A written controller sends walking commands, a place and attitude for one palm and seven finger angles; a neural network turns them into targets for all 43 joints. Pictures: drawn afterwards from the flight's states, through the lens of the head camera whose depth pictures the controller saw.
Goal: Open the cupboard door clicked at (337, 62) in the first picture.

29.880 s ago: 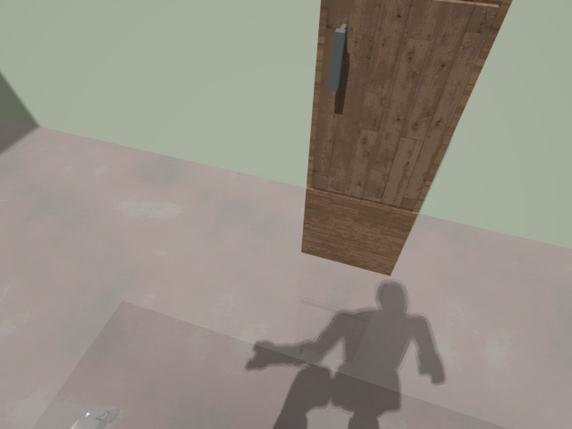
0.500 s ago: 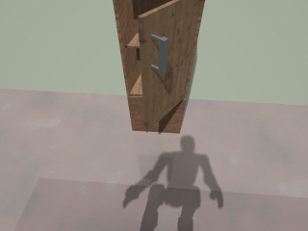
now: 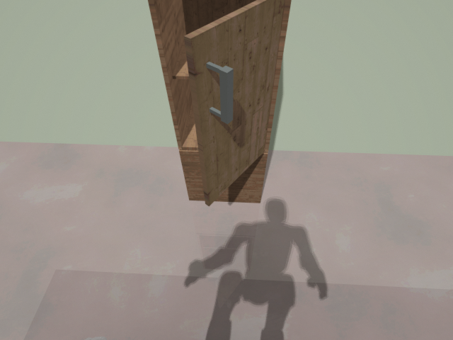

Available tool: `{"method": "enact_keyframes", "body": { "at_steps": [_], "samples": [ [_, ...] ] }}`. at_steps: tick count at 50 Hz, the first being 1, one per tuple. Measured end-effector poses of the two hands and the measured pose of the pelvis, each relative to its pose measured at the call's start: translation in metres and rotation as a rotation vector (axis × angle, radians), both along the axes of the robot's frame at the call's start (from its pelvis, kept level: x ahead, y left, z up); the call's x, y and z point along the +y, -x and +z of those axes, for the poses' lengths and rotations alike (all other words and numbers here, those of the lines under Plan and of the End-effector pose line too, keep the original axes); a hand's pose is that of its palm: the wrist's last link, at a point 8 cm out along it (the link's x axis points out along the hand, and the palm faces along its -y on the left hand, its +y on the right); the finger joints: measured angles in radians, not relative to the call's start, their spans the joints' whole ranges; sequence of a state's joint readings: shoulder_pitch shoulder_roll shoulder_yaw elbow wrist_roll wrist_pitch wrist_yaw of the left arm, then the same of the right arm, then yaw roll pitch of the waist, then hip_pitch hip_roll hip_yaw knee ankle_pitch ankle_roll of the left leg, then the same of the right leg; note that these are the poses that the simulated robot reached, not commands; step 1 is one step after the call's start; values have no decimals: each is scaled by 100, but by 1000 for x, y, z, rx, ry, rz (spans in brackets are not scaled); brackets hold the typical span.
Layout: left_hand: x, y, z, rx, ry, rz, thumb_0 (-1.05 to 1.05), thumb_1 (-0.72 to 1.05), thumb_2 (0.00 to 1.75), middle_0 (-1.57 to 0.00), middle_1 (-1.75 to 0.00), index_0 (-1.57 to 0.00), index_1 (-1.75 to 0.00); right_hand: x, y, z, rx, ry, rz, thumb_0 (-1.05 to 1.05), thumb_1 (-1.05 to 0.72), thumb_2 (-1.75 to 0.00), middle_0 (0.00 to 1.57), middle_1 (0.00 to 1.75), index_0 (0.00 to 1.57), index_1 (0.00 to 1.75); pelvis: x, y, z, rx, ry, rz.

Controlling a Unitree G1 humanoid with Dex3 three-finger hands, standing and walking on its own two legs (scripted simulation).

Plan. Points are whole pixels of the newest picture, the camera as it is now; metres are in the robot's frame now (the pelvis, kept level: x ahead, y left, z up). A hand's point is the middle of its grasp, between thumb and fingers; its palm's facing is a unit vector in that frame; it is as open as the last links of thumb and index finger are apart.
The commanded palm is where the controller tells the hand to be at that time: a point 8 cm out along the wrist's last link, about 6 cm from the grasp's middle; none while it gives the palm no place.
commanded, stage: walk to a spot facing it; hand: left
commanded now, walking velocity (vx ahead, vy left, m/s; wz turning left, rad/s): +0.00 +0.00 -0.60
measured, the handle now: (219, 93) +0.61 +0.05 +0.10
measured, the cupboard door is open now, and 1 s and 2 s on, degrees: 54 54 54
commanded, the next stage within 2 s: none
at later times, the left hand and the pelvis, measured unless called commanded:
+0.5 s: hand out of the picture +0.05 +0.16 -0.18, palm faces -0.17 -0.94 -0.29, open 7.4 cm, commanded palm none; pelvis -0.03 -0.04 -0.02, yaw -13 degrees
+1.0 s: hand out of the picture +0.11 +0.18 -0.19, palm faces -0.39 -0.89 -0.23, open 7.4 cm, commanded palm none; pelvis -0.01 +0.01 -0.02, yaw -29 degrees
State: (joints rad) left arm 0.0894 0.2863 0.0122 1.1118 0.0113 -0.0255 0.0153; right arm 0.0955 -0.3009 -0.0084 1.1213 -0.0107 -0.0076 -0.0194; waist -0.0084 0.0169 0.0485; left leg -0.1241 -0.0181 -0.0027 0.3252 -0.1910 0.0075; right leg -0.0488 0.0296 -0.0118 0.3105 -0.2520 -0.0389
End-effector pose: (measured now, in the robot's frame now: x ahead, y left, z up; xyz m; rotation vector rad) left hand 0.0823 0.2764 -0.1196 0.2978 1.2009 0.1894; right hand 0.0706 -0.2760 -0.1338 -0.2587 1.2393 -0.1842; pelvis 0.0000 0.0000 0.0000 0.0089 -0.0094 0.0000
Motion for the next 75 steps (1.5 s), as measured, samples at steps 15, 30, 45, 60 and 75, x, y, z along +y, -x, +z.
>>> {"method": "enact_keyframes", "body": {
  "at_steps": [15, 30, 45, 60, 75],
  "samples": [
    [-38, 27, -29, 147, 69, -58, 1, 91, 90, -20, -30, -20, -30, 14, 65, -20, 51, -44, -165, 0, -91, -90, 20, 30, 20, 30, -8, 13, -14, -2, -15, -140],
    [-80, 32, -12, 160, 13, -163, 1, 91, 90, -20, -30, -20, -30, -25, 106, -24, 39, -90, -327, 0, -91, -90, 20, 30, 20, 30, -43, 35, -8, 12, -38, -292],
    [-71, -10, -18, 149, 54, -303, 1, 90, 90, -20, -30, -20, -30, -20, 65, 7, -162, -20, -412, 0, -91, -90, 20, 30, 19, 30, -15, 24, -4, 39, -29, -454],
    [-67, -127, -28, 81, 86, -560, 1, 91, 90, -19, -30, -19, -29, 57, 158, 15, -18, 34, -606, 0, -90, -90, 20, 30, 20, 30, 23, 4, -4, 47, 49, -651],
    [-199, -168, -19, -22, 94, -881, 0, 91, 90, -20, -30, -19, -30, 83, 280, -20, 126, -79, -942, 1, -91, -90, 20, 30, 20, 30, -8, 9, -19, 19, 15, -859]
  ]
}}
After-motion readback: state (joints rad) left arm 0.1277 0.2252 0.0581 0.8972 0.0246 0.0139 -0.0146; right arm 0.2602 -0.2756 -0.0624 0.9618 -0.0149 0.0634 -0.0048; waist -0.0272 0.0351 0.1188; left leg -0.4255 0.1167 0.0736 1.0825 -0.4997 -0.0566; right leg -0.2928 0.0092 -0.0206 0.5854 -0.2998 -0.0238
